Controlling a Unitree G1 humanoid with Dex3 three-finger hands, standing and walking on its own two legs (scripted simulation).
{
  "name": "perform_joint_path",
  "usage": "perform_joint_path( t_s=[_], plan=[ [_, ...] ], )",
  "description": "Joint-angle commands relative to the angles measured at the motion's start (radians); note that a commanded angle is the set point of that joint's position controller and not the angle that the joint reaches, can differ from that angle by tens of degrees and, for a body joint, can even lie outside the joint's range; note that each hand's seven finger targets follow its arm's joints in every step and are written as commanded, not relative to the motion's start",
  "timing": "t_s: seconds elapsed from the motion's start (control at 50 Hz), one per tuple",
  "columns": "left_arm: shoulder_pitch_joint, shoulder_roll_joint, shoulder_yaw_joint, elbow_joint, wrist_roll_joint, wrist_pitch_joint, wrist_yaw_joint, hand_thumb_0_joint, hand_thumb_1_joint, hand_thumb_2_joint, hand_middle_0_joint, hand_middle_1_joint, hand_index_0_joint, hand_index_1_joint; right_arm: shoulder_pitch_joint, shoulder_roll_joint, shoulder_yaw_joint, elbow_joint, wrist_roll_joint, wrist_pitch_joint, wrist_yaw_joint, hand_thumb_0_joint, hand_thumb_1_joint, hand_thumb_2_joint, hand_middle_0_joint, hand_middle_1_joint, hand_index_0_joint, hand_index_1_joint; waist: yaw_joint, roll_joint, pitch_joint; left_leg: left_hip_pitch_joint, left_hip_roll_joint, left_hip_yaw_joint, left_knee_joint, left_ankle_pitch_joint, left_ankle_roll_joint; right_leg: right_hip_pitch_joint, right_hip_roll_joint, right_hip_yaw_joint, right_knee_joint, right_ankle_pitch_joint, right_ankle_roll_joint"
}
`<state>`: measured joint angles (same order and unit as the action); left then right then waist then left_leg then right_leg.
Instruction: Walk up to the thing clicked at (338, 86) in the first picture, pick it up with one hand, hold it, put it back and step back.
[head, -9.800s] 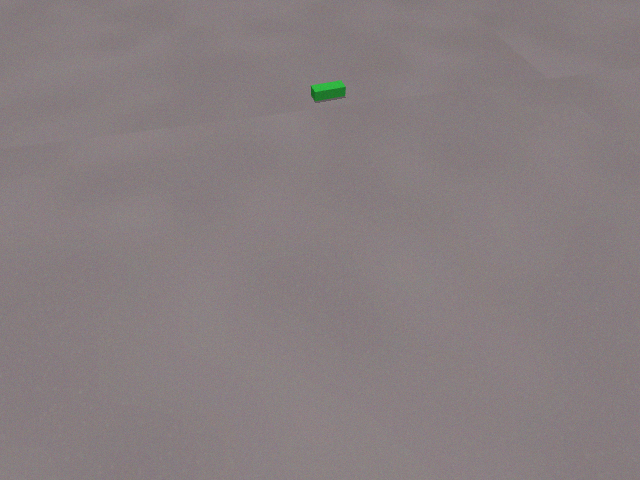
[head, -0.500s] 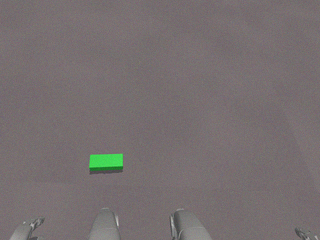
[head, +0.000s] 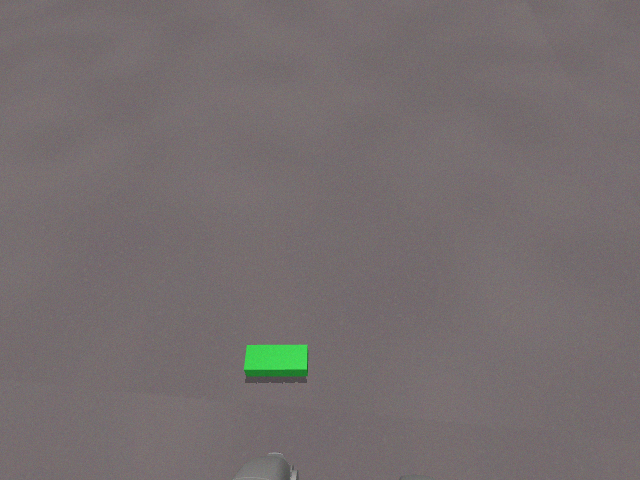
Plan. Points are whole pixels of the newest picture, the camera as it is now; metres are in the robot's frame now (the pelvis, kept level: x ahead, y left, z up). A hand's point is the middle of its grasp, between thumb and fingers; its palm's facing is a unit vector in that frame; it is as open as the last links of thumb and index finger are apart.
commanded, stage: walk up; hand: left
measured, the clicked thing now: (277, 360) +0.54 +0.16 -0.71
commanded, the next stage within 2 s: none
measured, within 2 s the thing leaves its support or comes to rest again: neither
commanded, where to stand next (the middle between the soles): +0.09 -0.05 m, yaw +1 degrees
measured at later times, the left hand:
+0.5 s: hand out of the picture +0.04 +0.20 -0.15, palm faces +0.03 -0.93 -0.38, open 7.4 cm
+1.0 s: hand out of the picture +0.06 +0.27 -0.12, palm faces +0.09 -0.91 -0.41, open 7.4 cm
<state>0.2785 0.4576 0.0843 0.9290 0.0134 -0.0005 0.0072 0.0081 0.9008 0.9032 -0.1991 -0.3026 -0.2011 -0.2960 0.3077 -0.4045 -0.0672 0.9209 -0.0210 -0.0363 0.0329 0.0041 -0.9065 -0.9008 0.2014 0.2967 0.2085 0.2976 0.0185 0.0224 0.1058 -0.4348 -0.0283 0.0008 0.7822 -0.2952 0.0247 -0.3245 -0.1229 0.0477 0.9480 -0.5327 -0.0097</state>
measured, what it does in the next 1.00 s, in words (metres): steps on the spot: right foot, then left foot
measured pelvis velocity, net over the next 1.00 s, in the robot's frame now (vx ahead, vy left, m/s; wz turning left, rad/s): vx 0.01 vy -0.03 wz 0.08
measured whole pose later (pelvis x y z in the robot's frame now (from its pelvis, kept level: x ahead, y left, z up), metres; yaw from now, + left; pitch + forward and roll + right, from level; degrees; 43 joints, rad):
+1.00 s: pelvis +0.01 -0.03 +0.02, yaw +5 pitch -4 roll +0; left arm 0.20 0.46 0.08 0.92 -0.01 0.02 -0.01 0.01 0.90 0.90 -0.20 -0.30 -0.20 -0.30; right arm 0.29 -0.39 -0.03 0.93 -0.01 -0.04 -0.02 0.00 -0.90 -0.90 0.20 0.30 0.21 0.30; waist 0.00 -0.04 0.15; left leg -0.19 0.00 0.02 0.60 -0.34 0.01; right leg -0.52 -0.05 0.03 0.84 -0.28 -0.01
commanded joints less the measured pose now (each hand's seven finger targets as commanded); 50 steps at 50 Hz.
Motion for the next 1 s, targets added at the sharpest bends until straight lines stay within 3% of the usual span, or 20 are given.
perform_joint_path(
  t_s=[0.0, 0.06, 0.18, 0.26, 0.32, 0.34, 0.36, 0.38, 0.4, 0.46, 0.54, 0.62, 0.68, 0.7, 0.72, 0.74, 0.76, 0.82, 0.9, 0.98],
  plan=[
    [-0.041, 0.178, 0.026, -0.072, -0.010, -0.008, 0.012, 0.000, 0.900, 0.900, -0.200, -0.300, -0.200, -0.300, 0.054, -0.322, -0.074, -0.077, 0.019, -0.049, -0.058, 0.000, -0.900, -0.900, 0.200, 0.300, 0.200, 0.300, -0.030, -0.091, -0.078, 0.242, 0.320, -0.566, -0.378, -0.037, 0.201, -0.308, 0.031, 0.075, 0.194, 0.004, -0.035],
    [-0.013, 0.167, 0.036, -0.053, 0.004, 0.024, 0.001, 0.000, 0.900, 0.900, -0.200, -0.300, -0.200, -0.300, 0.024, -0.303, -0.065, -0.056, 0.020, -0.054, -0.082, 0.000, -0.900, -0.900, 0.200, 0.300, 0.200, 0.300, -0.013, 0.012, -0.084, 0.143, 0.296, -0.426, -0.326, 0.200, 0.177, -0.210, 0.012, 0.037, 0.123, 0.066, -0.026],
    [-0.061, 0.150, 0.062, -0.132, 0.007, 0.080, -0.007, 0.000, 0.900, 0.900, -0.200, -0.300, -0.200, -0.300, -0.016, -0.310, -0.066, -0.109, 0.002, -0.033, -0.126, 0.000, -0.900, -0.900, 0.200, 0.300, 0.200, 0.300, -0.015, 0.113, -0.126, 0.122, 0.304, -0.351, -0.220, 0.531, 0.222, -0.237, 0.051, 0.046, 0.243, 0.073, 0.006],
    [-0.095, 0.134, 0.056, -0.138, -0.006, 0.062, -0.005, 0.000, 0.900, 0.900, -0.200, -0.300, -0.200, -0.300, -0.055, -0.299, -0.058, -0.142, -0.008, -0.018, -0.108, 0.000, -0.900, -0.900, 0.200, 0.300, 0.200, 0.300, -0.034, 0.198, -0.204, 0.141, 0.253, -0.315, -0.176, 0.484, 0.213, -0.166, 0.071, -0.009, 0.110, 0.042, 0.004],
    [-0.006, 0.119, 0.052, -0.074, -0.010, 0.024, 0.002, 0.000, 0.900, 0.900, -0.200, -0.300, -0.200, -0.300, -0.144, -0.280, -0.043, -0.167, -0.002, 0.015, -0.079, 0.000, -0.900, -0.900, 0.200, 0.300, 0.200, 0.300, 0.019, 0.198, -0.231, 0.013, 0.176, -0.225, -0.092, 0.256, 0.160, 0.069, 0.128, -0.095, -0.240, 0.166, 0.002],
    [0.005, 0.132, 0.056, -0.057, 0.004, 0.006, 0.008, 0.000, 0.900, 0.900, -0.200, -0.300, -0.200, -0.300, -0.125, -0.236, -0.030, -0.154, 0.001, 0.032, -0.073, 0.000, -0.900, -0.900, 0.200, 0.300, 0.200, 0.300, 0.023, 0.122, -0.213, -0.083, 0.131, -0.201, 0.021, 0.103, 0.117, 0.151, 0.127, -0.040, -0.349, 0.166, 0.005],
    [0.010, 0.215, 0.072, -0.070, 0.027, -0.011, 0.015, 0.000, 0.900, 0.900, -0.200, -0.300, -0.200, -0.300, -0.094, -0.166, -0.009, -0.162, 0.009, 0.041, -0.071, 0.000, -0.900, -0.900, 0.200, 0.300, 0.200, 0.300, 0.030, -0.092, -0.163, -0.279, 0.020, -0.157, 0.202, -0.066, 0.057, 0.194, -0.035, 0.256, -0.478, 0.015, -0.048],
    [-0.067, 0.330, 0.094, -0.105, 0.024, -0.016, 0.017, 0.000, 0.900, 0.900, -0.200, -0.300, -0.200, -0.300, -0.131, -0.175, -0.015, -0.174, 0.009, 0.036, -0.079, 0.000, -0.900, -0.900, 0.200, 0.300, 0.200, 0.300, 0.033, -0.206, -0.144, -0.280, -0.042, -0.152, 0.297, -0.303, 0.007, 0.029, -0.316, 0.611, -0.594, -0.023, -0.215],
    [-0.146, 0.355, 0.091, -0.117, 0.019, -0.021, 0.023, 0.000, 0.900, 0.900, -0.200, -0.300, -0.200, -0.300, -0.174, -0.249, -0.039, -0.150, -0.001, 0.033, -0.086, 0.000, -0.900, -0.900, 0.200, 0.300, 0.200, 0.300, 0.029, -0.177, -0.085, -0.217, 0.019, -0.211, 0.377, -0.286, 0.001, -0.086, -0.377, 0.678, -0.614, -0.023, -0.285],
    [-0.158, 0.266, 0.074, -0.093, 0.027, -0.052, 0.032, 0.000, 0.900, 0.900, -0.200, -0.300, -0.200, -0.300, -0.101, -0.248, -0.046, -0.082, 0.012, 0.026, -0.056, 0.000, -0.900, -0.900, 0.200, 0.300, 0.200, 0.300, -0.012, -0.119, -0.064, -0.205, 0.023, -0.127, 0.355, -0.166, 0.001, 0.007, -0.187, 0.357, -0.480, 0.085, -0.200],
    [-0.022, 0.274, 0.081, -0.058, 0.033, -0.066, 0.021, 0.000, 0.900, 0.900, -0.200, -0.300, -0.200, -0.300, -0.121, -0.252, -0.059, -0.084, -0.024, 0.021, -0.009, 0.000, -0.900, -0.900, 0.200, 0.300, 0.200, 0.300, 0.048, -0.249, -0.064, -0.240, 0.047, -0.023, 0.205, -0.210, -0.011, 0.131, -0.155, 0.369, -0.558, -0.245, -0.210],
    [0.057, 0.284, 0.080, -0.062, 0.016, -0.069, 0.005, 0.000, 0.900, 0.900, -0.200, -0.300, -0.200, -0.300, -0.149, -0.240, -0.066, -0.107, -0.026, 0.001, 0.021, 0.000, -0.900, -0.900, 0.200, 0.300, 0.200, 0.300, 0.063, -0.248, -0.062, -0.172, 0.051, -0.011, -0.002, -0.255, -0.002, 0.182, -0.183, 0.373, -0.555, -0.164, -0.230],
    [-0.051, 0.195, 0.036, -0.098, 0.011, -0.052, -0.014, 0.000, 0.900, 0.900, -0.200, -0.300, -0.200, -0.300, 0.077, -0.223, -0.082, -0.023, -0.015, -0.028, 0.010, 0.000, -0.900, -0.900, 0.200, 0.300, 0.200, 0.300, -0.097, -0.110, -0.119, 0.390, -0.010, 0.043, -0.301, -0.114, 0.031, -0.176, -0.045, 0.093, -0.283, -0.043, -0.132],
    [-0.077, 0.102, 0.007, -0.130, 0.000, -0.047, -0.013, 0.000, 0.900, 0.900, -0.200, -0.300, -0.200, -0.300, 0.170, -0.304, -0.108, -0.009, -0.024, -0.037, -0.004, 0.000, -0.900, -0.900, 0.200, 0.300, 0.200, 0.300, -0.142, 0.168, -0.104, 0.580, 0.171, -0.376, -0.466, -0.398, 0.099, -0.497, 0.102, -0.047, 0.045, -0.067, -0.052],
    [-0.151, 0.127, 0.006, -0.152, 0.002, -0.052, -0.002, 0.000, 0.900, 0.900, -0.200, -0.300, -0.200, -0.300, 0.183, -0.401, -0.125, -0.035, -0.021, -0.040, -0.012, 0.000, -0.900, -0.900, 0.200, 0.300, 0.200, 0.300, -0.174, 0.164, -0.045, 0.507, 0.437, -0.753, -0.564, -0.570, 0.222, -0.657, 0.117, -0.010, 0.150, -0.065, -0.037],
    [-0.200, 0.204, 0.013, -0.144, 0.002, -0.063, 0.008, 0.000, 0.900, 0.900, -0.200, -0.300, -0.200, -0.300, 0.142, -0.395, -0.120, -0.043, -0.001, -0.040, -0.018, 0.000, -0.900, -0.900, 0.200, 0.300, 0.200, 0.300, -0.156, -0.006, 0.046, 0.396, 0.479, -0.756, -0.572, -0.443, 0.275, -0.617, 0.059, 0.102, 0.152, -0.004, -0.043],
    [-0.130, 0.177, 0.008, -0.108, -0.003, -0.064, -0.002, 0.000, 0.900, 0.900, -0.200, -0.300, -0.200, -0.300, 0.097, -0.340, -0.098, -0.051, 0.005, -0.051, -0.026, 0.000, -0.900, -0.900, 0.200, 0.300, 0.200, 0.300, -0.100, -0.085, 0.056, 0.412, 0.409, -0.593, -0.512, -0.207, 0.227, -0.562, 0.058, 0.116, 0.159, 0.074, -0.037],
    [-0.001, 0.189, 0.023, -0.041, -0.002, -0.045, -0.017, 0.000, 0.900, 0.900, -0.200, -0.300, -0.200, -0.300, 0.038, -0.296, -0.069, -0.061, 0.023, -0.074, -0.051, 0.000, -0.900, -0.900, 0.200, 0.300, 0.200, 0.300, -0.033, -0.019, 0.005, 0.322, 0.324, -0.314, -0.439, 0.185, 0.147, -0.365, 0.022, 0.068, 0.066, 0.177, -0.015],
    [-0.036, 0.110, 0.018, -0.063, -0.023, -0.001, -0.015, 0.000, 0.900, 0.900, -0.200, -0.300, -0.200, -0.300, -0.061, -0.242, -0.036, -0.076, 0.017, -0.053, -0.070, 0.000, -0.900, -0.900, 0.200, 0.300, 0.200, 0.300, 0.007, 0.104, 0.006, 0.126, 0.268, -0.070, -0.321, 0.850, 0.145, -0.107, 0.064, -0.014, -0.042, 0.261, -0.005],
    [-0.095, 0.130, 0.020, -0.078, -0.029, 0.027, -0.004, 0.000, 0.900, 0.900, -0.200, -0.300, -0.200, -0.300, -0.106, -0.247, -0.038, -0.092, 0.023, 0.008, -0.079, 0.000, -0.900, -0.900, 0.200, 0.300, 0.200, 0.300, -0.014, 0.156, -0.052, 0.148, 0.213, -0.056, -0.246, 0.661, 0.126, -0.025, 0.115, -0.080, -0.208, 0.283, -0.006]
  ],
)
